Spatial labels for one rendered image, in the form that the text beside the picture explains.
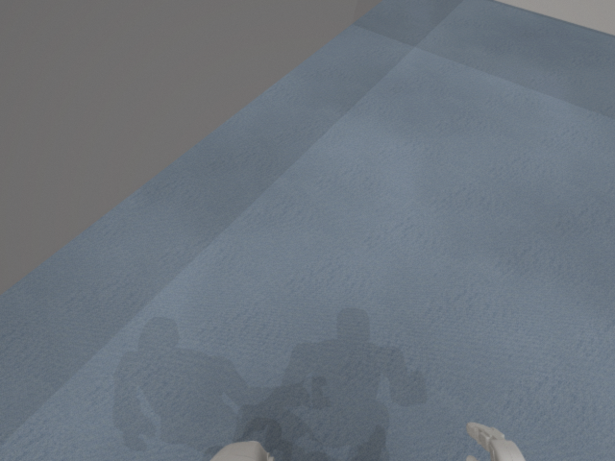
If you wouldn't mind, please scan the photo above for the robot left thigh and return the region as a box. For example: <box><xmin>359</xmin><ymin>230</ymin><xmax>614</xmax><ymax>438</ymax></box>
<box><xmin>210</xmin><ymin>442</ymin><xmax>275</xmax><ymax>461</ymax></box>

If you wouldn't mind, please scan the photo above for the right robot hand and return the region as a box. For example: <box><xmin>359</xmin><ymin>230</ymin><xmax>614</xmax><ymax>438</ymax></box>
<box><xmin>466</xmin><ymin>423</ymin><xmax>526</xmax><ymax>461</ymax></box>

